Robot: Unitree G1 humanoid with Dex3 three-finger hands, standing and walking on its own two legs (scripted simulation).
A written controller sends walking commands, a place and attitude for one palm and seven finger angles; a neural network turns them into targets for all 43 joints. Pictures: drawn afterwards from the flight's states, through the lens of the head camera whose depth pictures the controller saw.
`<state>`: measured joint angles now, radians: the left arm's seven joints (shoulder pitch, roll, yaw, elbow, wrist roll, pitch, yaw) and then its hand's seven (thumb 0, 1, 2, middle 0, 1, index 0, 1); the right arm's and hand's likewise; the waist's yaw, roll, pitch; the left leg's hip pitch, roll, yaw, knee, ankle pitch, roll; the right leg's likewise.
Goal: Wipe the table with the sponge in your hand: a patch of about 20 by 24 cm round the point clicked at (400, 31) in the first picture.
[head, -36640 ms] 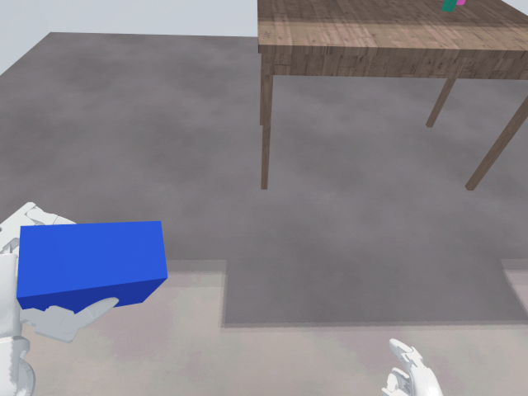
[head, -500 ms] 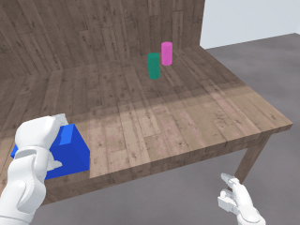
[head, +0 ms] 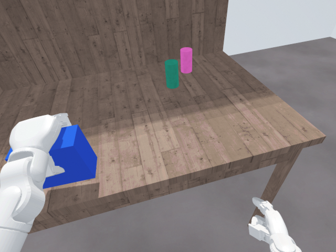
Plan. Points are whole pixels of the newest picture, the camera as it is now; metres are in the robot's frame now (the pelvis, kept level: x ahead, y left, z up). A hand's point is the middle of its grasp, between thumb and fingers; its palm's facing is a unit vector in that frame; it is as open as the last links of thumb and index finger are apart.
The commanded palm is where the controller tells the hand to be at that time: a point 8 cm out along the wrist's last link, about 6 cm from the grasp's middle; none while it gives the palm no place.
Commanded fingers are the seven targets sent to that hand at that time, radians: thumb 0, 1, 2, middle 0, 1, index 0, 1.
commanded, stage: lift the sponge slowly off the table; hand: left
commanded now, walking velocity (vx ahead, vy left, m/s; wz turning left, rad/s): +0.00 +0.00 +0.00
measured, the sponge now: (62, 163) +0.26 +0.31 +0.10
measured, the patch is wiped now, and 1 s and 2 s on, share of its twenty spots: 1.00 1.00 1.00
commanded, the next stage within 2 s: bring the sponge back beside the body in 0.68 s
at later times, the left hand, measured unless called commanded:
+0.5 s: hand (52, 136) +0.26 +0.30 +0.19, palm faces +0.19 -0.08 -0.98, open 10.3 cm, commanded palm +0.22 +0.30 +0.27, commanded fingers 0.00 0.10 1.30 -1.20 -1.60 -1.20 -1.60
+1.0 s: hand (56, 141) +0.26 +0.29 +0.18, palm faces +0.16 -0.08 -0.98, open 10.3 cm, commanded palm +0.20 +0.29 +0.27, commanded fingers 0.00 0.10 1.30 -1.20 -1.60 -1.20 -1.60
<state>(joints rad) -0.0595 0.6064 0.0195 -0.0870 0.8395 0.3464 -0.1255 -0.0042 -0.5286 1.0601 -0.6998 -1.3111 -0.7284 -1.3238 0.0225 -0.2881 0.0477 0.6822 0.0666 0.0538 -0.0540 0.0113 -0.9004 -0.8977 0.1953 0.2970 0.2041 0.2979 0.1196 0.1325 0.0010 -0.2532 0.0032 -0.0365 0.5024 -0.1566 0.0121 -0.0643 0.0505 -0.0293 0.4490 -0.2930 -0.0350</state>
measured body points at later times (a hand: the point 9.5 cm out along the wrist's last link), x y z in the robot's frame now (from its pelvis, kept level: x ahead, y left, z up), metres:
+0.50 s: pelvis -0.01 +0.01 +0.00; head -0.04 -0.04 +0.45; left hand +0.25 +0.30 +0.24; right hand +0.26 -0.18 -0.06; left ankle +0.08 +0.11 -0.74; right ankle -0.02 -0.10 -0.74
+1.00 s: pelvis -0.01 +0.00 +0.00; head -0.04 -0.04 +0.45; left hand +0.24 +0.29 +0.23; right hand +0.25 -0.19 -0.07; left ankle +0.08 +0.11 -0.74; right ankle -0.02 -0.10 -0.74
